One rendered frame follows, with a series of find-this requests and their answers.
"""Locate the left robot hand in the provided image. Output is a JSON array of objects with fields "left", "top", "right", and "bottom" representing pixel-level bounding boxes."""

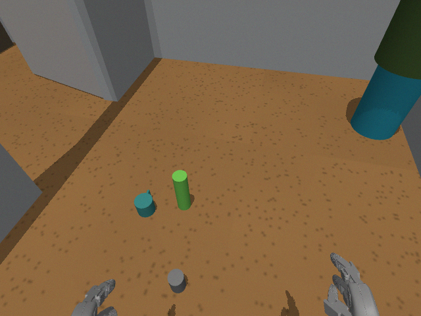
[{"left": 71, "top": 279, "right": 118, "bottom": 316}]

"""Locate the right robot hand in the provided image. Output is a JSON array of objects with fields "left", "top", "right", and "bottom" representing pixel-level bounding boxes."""
[{"left": 324, "top": 253, "right": 380, "bottom": 316}]

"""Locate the potted plant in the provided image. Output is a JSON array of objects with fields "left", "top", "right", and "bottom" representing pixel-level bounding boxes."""
[{"left": 351, "top": 0, "right": 421, "bottom": 140}]

